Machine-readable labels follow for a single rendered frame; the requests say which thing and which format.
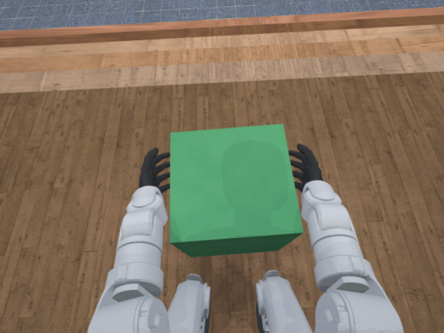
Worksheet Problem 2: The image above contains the robot right hand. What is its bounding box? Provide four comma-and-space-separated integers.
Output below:
289, 144, 323, 192

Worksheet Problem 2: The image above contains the robot left hand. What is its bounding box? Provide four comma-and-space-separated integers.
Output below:
139, 147, 170, 194

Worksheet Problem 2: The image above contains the robot thigh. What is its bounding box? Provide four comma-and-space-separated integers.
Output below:
167, 280, 210, 333
256, 276, 313, 333

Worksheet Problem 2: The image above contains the robot right forearm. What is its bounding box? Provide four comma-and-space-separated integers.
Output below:
301, 180, 404, 333

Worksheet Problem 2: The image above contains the right robot upper arm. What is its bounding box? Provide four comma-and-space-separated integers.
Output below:
314, 289, 403, 333

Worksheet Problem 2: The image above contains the left robot upper arm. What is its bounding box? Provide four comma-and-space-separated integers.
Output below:
88, 295, 171, 333

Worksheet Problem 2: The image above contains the robot right thigh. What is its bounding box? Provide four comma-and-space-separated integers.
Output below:
256, 276, 313, 333

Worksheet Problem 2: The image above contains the robot left thigh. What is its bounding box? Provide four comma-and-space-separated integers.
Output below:
167, 280, 210, 333

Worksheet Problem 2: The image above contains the robot left forearm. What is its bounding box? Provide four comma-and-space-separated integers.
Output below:
87, 186, 168, 333

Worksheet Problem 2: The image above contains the carton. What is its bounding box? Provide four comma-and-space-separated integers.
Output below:
170, 124, 304, 257

